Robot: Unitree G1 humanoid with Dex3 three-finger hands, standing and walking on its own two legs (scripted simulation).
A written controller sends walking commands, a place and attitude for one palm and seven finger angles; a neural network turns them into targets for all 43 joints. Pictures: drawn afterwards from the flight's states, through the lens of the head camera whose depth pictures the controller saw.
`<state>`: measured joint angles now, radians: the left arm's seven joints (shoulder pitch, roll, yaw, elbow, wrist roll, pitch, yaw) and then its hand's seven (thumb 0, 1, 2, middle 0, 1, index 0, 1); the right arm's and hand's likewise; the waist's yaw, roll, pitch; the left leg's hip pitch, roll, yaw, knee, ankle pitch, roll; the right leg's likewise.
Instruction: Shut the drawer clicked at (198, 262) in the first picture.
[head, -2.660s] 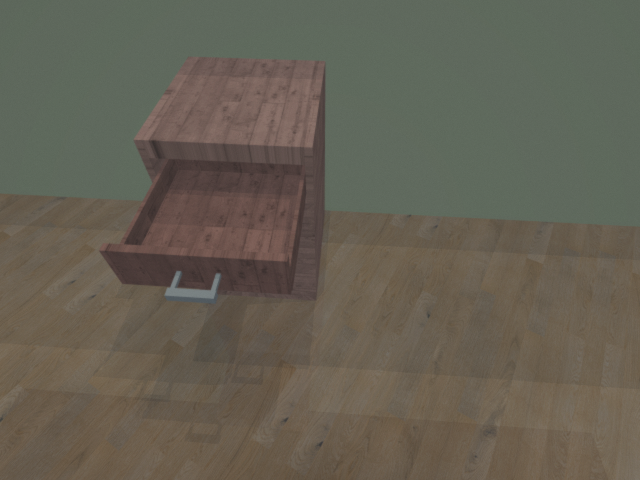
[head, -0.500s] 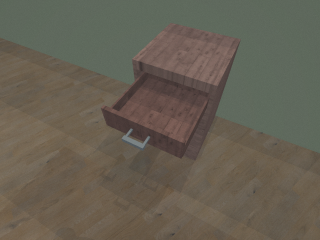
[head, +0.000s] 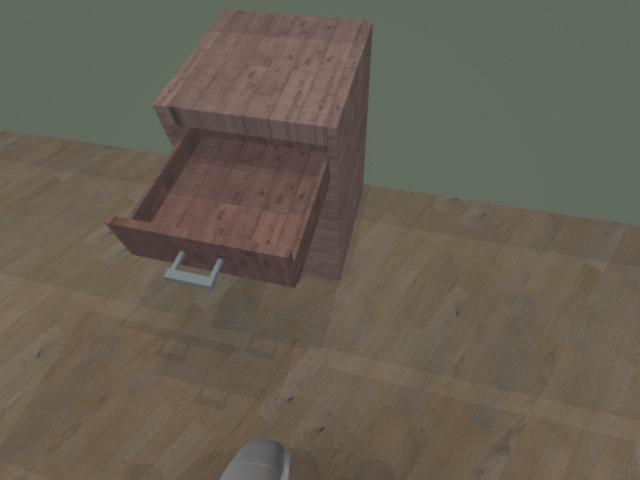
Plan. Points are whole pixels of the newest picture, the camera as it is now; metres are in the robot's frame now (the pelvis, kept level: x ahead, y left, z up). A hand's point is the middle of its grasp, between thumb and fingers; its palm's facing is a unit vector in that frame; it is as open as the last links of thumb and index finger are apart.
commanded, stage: turn to face it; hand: left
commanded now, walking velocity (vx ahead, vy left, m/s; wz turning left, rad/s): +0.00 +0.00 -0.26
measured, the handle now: (194, 270) +0.47 +0.31 -0.20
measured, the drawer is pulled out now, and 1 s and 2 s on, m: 0.30 0.30 0.30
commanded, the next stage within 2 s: take the last steps up to it in 0.10 s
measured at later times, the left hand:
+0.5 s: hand out of the picture +0.11 +0.24 -0.18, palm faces -0.01 -0.98 -0.18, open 7.4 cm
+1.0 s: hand (227, 447) +0.17 +0.17 -0.19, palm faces -0.17 -0.97 -0.19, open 7.3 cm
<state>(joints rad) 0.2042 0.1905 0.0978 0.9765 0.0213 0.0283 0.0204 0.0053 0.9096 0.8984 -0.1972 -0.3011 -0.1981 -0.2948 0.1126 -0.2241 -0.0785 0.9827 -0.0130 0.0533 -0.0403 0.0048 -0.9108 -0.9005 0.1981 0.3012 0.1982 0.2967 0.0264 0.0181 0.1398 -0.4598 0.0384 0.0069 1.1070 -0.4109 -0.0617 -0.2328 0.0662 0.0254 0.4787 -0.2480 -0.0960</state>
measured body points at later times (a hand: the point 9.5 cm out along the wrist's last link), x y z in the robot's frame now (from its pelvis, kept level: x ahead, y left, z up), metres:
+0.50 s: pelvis +0.06 +0.06 +0.00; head +0.10 +0.08 +0.45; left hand +0.11 +0.29 -0.17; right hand +0.08 -0.17 -0.14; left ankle +0.05 +0.15 -0.74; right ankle +0.00 -0.06 -0.71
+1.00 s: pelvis +0.06 +0.01 -0.02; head +0.07 +0.01 +0.43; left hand +0.18 +0.22 -0.18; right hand +0.00 -0.22 -0.17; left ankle +0.05 +0.15 -0.74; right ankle +0.02 -0.14 -0.74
